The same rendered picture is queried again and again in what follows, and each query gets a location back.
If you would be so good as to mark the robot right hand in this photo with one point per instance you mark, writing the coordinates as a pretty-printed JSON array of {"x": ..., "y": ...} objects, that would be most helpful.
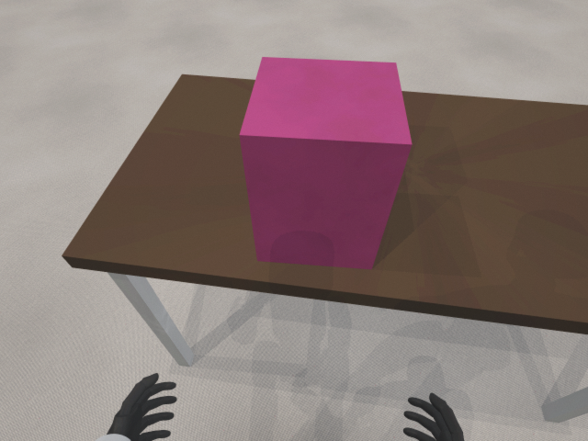
[{"x": 445, "y": 427}]

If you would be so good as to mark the table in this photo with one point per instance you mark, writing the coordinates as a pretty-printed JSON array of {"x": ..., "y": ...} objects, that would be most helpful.
[{"x": 489, "y": 222}]

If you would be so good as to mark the carton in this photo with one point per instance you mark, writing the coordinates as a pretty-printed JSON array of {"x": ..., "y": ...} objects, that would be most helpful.
[{"x": 324, "y": 145}]

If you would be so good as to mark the robot left hand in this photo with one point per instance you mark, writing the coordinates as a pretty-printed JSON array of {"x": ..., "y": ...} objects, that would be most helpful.
[{"x": 130, "y": 420}]

